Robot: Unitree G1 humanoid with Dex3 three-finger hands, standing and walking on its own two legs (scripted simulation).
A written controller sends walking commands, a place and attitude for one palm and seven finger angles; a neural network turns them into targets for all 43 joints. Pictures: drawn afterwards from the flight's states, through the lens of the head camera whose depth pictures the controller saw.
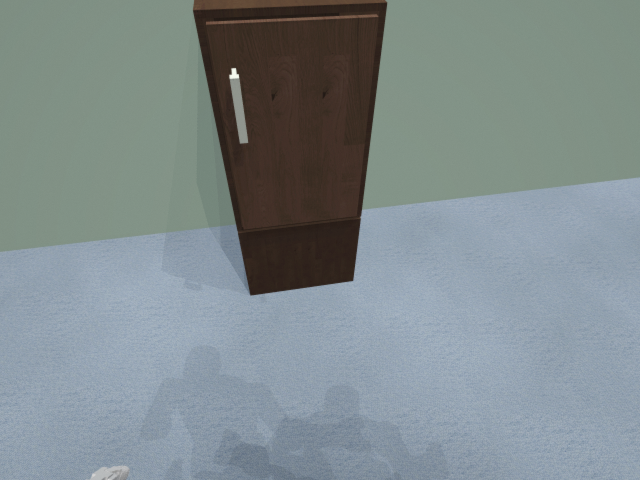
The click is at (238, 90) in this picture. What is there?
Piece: cupboard door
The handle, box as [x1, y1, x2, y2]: [229, 68, 247, 143]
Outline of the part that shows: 231,68 232,74 229,76 240,143 247,142 238,74 236,73 235,68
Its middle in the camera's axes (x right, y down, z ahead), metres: -0.19 -0.31 +0.90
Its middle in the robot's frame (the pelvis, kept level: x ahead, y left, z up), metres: +0.87 +0.24 +0.04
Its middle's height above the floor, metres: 0.81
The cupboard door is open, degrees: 0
